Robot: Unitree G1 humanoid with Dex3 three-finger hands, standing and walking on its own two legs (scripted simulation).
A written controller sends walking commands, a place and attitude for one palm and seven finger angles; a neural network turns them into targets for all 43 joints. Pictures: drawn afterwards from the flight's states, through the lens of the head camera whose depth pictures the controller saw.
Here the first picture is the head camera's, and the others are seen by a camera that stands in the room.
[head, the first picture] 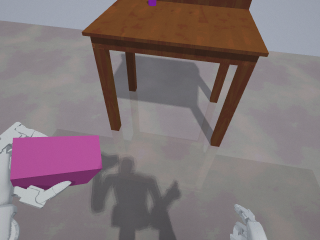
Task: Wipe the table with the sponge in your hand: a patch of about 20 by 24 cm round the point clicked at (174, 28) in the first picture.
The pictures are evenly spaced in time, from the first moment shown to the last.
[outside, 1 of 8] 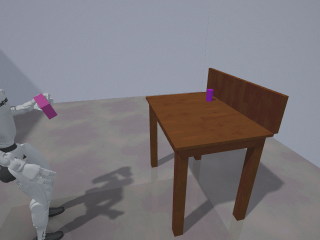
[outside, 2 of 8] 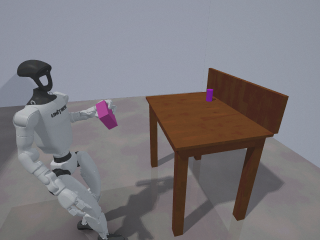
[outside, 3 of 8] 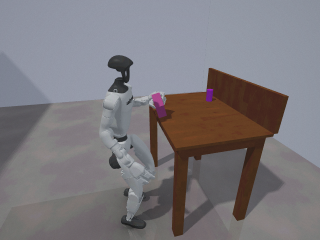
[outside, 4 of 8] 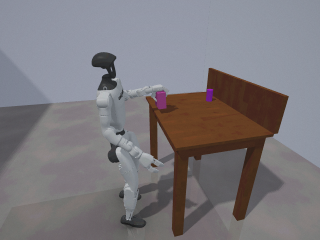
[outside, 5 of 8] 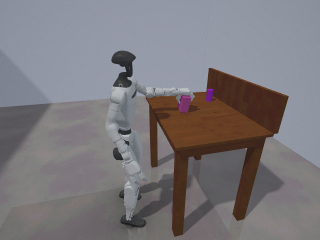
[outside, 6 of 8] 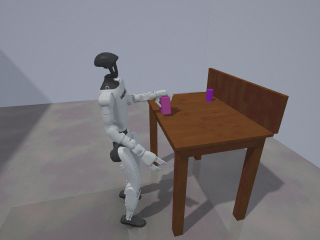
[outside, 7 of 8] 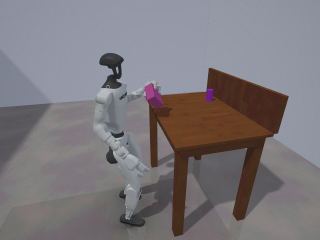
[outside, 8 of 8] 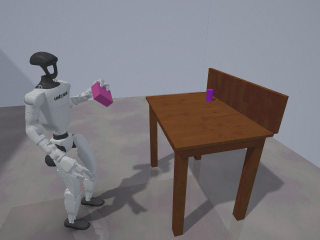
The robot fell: no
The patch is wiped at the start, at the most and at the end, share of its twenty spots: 0.00 0.95 0.95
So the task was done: yes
